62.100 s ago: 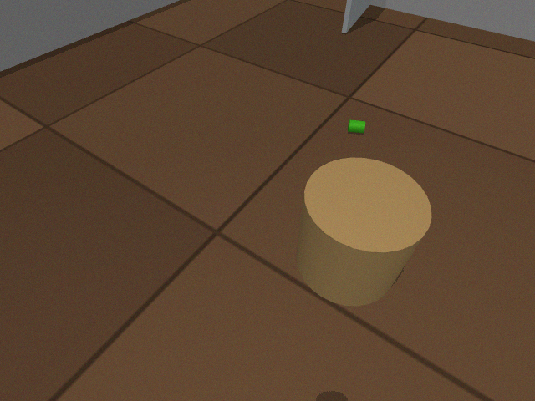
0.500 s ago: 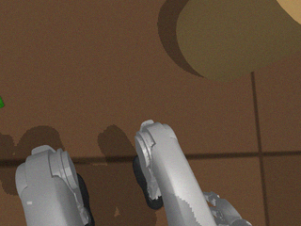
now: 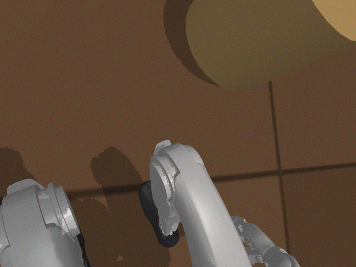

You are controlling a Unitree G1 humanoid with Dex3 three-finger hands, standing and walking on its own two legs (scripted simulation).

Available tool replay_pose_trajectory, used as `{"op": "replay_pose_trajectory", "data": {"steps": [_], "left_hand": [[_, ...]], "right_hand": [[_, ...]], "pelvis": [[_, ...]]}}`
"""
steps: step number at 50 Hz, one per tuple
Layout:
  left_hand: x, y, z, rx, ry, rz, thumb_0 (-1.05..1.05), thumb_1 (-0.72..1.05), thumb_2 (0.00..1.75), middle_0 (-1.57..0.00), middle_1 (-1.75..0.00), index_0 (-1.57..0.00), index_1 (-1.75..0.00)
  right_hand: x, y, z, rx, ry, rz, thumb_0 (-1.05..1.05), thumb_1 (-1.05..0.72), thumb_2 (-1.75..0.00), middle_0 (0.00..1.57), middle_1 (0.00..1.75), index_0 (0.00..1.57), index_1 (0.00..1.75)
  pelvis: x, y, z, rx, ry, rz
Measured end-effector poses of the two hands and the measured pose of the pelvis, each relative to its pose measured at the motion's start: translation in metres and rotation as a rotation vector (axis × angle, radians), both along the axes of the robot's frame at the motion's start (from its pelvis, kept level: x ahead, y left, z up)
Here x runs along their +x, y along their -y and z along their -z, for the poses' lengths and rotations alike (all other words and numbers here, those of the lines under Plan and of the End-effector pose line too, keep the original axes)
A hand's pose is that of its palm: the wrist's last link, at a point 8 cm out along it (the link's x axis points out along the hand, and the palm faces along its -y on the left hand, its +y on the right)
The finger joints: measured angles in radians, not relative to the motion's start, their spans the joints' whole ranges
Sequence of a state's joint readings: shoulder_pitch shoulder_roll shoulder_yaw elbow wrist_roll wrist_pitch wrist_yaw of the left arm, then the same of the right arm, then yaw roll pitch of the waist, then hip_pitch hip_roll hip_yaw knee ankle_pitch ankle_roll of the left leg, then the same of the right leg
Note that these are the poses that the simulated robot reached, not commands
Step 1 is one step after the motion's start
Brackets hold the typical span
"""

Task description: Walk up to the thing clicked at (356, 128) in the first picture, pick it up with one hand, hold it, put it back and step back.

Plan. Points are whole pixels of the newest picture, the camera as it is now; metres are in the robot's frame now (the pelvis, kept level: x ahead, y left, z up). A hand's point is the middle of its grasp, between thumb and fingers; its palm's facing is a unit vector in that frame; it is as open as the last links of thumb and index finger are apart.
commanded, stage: rest palm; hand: left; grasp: from above
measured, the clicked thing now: out of the picture +0.47 +0.38 -0.27
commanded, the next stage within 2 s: none
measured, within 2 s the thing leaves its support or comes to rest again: neither
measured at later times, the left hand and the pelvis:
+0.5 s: hand out of the picture +0.46 +0.36 -0.23, palm faces -0.42 -0.18 -0.89, open 14.6 cm; pelvis +0.00 +0.00 +0.00, yaw -1 degrees
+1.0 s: hand out of the picture +0.46 +0.36 -0.24, palm faces -0.42 -0.17 -0.89, open 14.5 cm; pelvis +0.00 +0.00 +0.00, yaw -2 degrees
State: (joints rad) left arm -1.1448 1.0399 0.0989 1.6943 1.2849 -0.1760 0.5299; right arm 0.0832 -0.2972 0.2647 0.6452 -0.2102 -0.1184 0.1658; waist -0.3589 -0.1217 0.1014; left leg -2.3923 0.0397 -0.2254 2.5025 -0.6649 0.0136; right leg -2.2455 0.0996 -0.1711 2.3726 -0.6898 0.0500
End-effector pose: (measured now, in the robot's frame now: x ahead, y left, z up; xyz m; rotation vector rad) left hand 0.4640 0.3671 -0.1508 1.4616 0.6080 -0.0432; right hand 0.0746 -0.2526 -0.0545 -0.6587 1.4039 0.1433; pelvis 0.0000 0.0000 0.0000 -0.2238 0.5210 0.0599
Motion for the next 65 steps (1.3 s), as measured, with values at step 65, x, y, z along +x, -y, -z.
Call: {"op": "replay_pose_trajectory", "data": {"steps": [65], "left_hand": [[0.003, 0.003, 0.031, -0.038, -0.049, 0.002, 0.00, -0.55, 1.02, -0.09, -0.94, -0.06, -0.96]], "right_hand": [[-0.013, -0.007, -0.014, 0.017, -0.070, -0.086, 0.00, -0.90, -0.90, 0.20, 0.30, 0.20, 0.30]], "pelvis": [[0.001, 0.000, -0.003, -0.027, 0.040, 0.025]]}}
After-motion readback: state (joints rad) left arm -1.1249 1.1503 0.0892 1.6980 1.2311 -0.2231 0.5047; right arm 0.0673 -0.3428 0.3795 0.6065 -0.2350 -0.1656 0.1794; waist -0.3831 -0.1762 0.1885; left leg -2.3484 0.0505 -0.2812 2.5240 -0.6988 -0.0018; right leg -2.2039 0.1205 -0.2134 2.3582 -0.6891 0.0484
